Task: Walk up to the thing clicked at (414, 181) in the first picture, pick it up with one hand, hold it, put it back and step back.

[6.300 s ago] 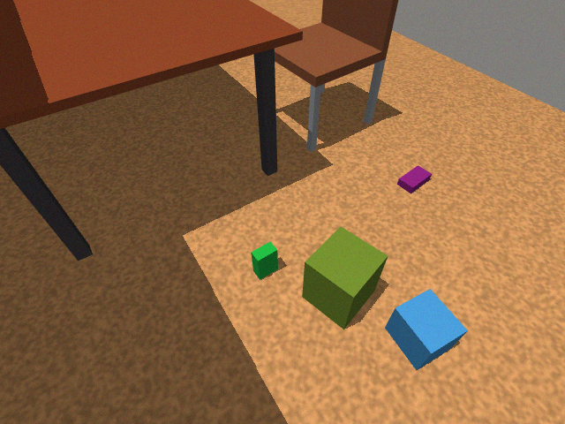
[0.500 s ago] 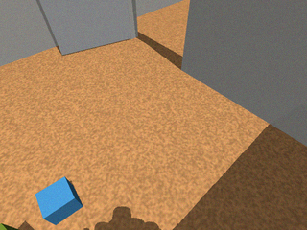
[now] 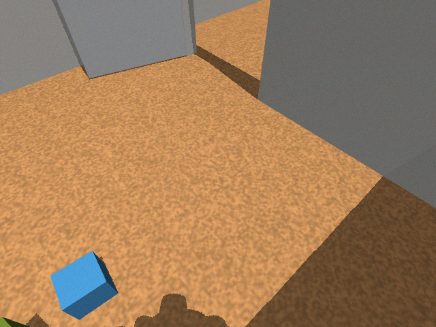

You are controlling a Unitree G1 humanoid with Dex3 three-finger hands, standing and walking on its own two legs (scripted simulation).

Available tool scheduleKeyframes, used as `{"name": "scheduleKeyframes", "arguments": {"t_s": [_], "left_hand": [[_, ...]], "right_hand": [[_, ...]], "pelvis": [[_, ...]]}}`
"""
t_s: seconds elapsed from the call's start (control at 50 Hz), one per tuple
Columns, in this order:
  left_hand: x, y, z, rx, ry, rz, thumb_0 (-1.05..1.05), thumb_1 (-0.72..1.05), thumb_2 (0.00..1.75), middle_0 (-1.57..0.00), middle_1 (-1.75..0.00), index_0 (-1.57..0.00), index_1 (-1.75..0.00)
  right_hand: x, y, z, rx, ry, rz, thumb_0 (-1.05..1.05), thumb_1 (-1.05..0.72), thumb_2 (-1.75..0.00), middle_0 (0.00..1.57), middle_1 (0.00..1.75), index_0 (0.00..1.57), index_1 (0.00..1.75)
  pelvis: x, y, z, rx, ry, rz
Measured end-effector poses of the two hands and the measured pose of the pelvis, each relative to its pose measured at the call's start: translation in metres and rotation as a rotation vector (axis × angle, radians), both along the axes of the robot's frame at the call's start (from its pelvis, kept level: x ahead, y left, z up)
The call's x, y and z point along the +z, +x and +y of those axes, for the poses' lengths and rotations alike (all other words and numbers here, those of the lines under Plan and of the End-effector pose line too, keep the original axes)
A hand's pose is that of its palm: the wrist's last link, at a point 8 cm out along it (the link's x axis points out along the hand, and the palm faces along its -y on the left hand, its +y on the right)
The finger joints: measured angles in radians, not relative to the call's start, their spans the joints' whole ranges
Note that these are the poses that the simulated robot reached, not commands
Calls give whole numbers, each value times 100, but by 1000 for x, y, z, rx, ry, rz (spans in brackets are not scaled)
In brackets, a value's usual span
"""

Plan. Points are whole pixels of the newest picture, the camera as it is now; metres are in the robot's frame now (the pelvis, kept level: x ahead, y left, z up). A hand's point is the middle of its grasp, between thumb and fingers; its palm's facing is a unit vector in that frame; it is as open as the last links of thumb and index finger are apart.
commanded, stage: stand
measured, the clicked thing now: out of the picture +0.48 +1.40 -0.76
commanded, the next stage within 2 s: walk up in 0.34 s
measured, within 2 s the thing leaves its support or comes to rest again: neither
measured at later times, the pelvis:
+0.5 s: pelvis +0.01 +0.00 -0.01, yaw +2 degrees
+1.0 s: pelvis +0.20 +0.08 -0.01, yaw +7 degrees
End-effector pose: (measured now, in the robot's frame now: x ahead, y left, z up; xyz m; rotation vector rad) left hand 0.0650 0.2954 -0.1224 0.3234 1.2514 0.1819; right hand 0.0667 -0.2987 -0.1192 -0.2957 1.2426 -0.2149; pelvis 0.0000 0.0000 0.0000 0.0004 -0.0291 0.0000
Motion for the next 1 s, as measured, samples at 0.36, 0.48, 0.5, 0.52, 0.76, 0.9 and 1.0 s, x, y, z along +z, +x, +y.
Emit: {"name": "scheduleKeyframes", "arguments": {"t_s": [0.36, 0.48, 0.5, 0.52, 0.76, 0.9, 1.0], "left_hand": [[1, -2, 0, 1, -7, -20, 0, 91, 89, -20, -30, -21, -30], [3, -2, 16, 23, 10, -94, 0, 91, 89, -20, -30, -21, -30], [3, -4, 20, 33, 19, -103, 0, 91, 89, -20, -30, -21, -30], [3, -8, 25, 47, 27, -105, 0, 91, 89, -20, -30, -21, -30], [-19, 2, 107, 141, 51, 43, 0, 91, 90, -20, -30, -21, -30], [-3, 107, 114, 68, -8, -77, 1, 91, 90, -20, -30, -21, -30], [10, 185, 115, 31, -22, -134, 0, 91, 90, -20, -30, -21, -30]], "right_hand": [[1, -2, 0, 3, 8, -13, 1, -91, -89, 20, 30, 20, 30], [-3, 6, -17, 27, 10, -33, 1, -91, -89, 20, 30, 20, 30], [-4, 12, -19, 36, 1, -28, 1, -91, -89, 20, 30, 20, 30], [-4, 18, -20, 49, -10, -22, 1, -91, -89, 20, 30, 20, 30], [18, 150, 32, 173, -80, -166, 1, -91, -89, 20, 30, 20, 30], [30, 166, 60, 127, -55, -125, 1, -91, -89, 20, 30, 20, 30], [23, 184, 67, 107, -29, -64, 1, -91, -89, 21, 30, 20, 30]], "pelvis": [[0, -3, -1, 8, -1, -4], [-12, 8, -3, 31, -12, 9], [-14, 12, -2, 42, -19, 10], [-15, 16, 0, 52, -25, 10], [-28, 93, 60, 106, -10, -15], [-9, 149, 78, 107, 3, -22], [-5, 198, 84, 117, 8, -23]]}}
